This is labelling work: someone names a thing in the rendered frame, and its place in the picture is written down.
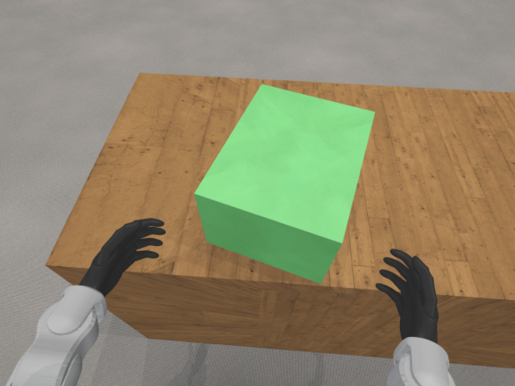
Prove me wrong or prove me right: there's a pedestal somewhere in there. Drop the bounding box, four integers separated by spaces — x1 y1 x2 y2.
45 72 515 368

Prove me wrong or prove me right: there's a robot left hand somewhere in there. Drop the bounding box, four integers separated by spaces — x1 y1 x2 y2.
79 218 166 297

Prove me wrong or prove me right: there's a left robot forearm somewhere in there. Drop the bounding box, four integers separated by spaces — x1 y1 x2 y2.
5 285 107 386

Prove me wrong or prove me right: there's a robot right hand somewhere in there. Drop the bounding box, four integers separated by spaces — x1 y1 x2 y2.
376 249 439 344

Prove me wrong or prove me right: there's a right robot forearm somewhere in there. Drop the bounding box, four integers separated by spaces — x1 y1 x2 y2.
387 337 455 386

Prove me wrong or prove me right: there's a carton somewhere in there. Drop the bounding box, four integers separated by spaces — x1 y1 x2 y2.
194 84 375 284

